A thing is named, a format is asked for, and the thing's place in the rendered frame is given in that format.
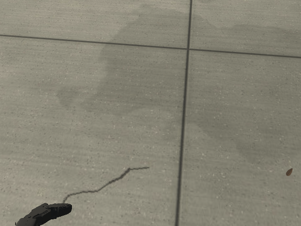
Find robot left hand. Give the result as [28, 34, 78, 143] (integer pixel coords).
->
[15, 202, 72, 226]

